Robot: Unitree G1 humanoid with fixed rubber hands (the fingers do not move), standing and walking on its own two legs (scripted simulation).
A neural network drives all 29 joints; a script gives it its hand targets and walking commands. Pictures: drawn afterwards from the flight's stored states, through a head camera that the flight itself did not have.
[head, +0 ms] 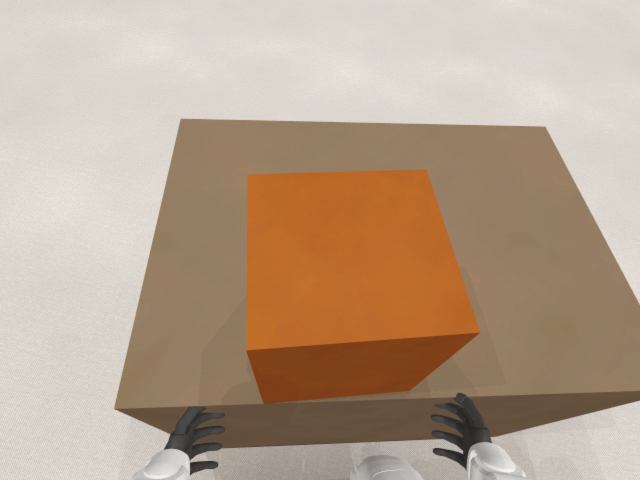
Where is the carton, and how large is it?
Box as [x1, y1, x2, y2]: [246, 169, 479, 403]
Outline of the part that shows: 426,169 248,174 246,350 263,403 409,390 479,332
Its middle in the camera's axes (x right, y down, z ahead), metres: +0.02 +0.08 +0.50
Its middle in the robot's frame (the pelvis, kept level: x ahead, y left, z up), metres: +0.32 -0.03 +0.01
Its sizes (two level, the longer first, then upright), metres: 0.210 0.200 0.250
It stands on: a pedestal, 0.64 m high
